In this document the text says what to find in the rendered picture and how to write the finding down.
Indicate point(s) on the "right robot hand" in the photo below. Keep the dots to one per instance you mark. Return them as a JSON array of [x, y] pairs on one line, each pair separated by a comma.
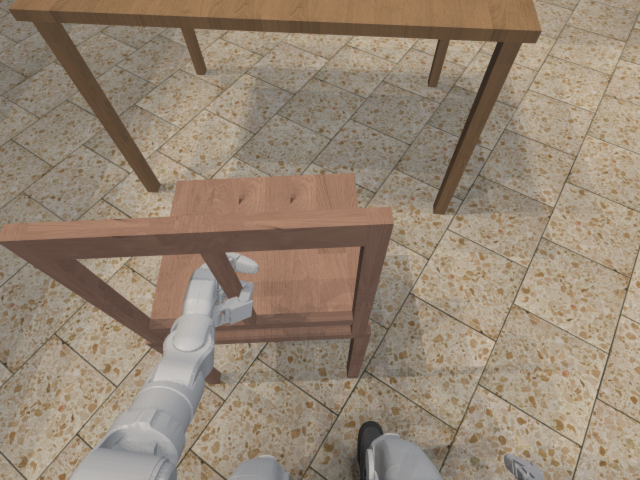
[[521, 469]]

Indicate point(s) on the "chair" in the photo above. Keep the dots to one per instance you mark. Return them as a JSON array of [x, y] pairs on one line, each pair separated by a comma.
[[320, 258]]

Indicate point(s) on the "left robot forearm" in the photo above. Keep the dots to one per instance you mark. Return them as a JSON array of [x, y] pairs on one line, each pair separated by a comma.
[[157, 420]]

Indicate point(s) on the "robot right shin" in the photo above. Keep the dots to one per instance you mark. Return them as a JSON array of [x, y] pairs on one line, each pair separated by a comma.
[[385, 436]]

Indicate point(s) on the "left robot upper arm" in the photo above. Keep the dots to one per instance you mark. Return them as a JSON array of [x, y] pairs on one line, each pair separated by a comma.
[[110, 464]]

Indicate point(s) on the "table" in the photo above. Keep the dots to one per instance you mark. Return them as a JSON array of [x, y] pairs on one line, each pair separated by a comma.
[[507, 22]]

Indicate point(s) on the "robot right thigh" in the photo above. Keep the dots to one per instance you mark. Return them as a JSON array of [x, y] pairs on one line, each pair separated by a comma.
[[397, 459]]

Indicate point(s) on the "left robot hand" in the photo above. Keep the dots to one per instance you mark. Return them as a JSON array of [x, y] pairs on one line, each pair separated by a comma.
[[204, 292]]

